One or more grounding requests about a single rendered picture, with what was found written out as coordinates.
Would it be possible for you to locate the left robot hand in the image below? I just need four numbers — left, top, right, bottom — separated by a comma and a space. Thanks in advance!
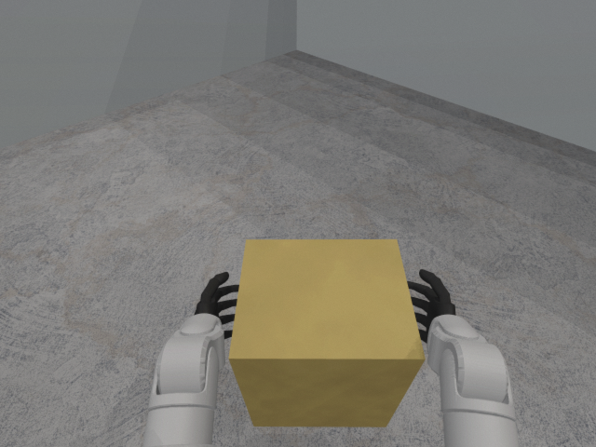
195, 272, 239, 339

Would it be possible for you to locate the robot left forearm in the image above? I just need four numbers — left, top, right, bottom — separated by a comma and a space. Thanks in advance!
142, 313, 225, 447

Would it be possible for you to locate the robot right forearm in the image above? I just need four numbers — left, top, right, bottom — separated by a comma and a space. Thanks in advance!
427, 315, 520, 447

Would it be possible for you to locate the carton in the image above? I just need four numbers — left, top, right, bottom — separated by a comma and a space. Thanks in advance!
228, 239, 426, 427

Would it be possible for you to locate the right robot hand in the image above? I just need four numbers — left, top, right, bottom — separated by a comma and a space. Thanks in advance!
407, 269, 456, 343

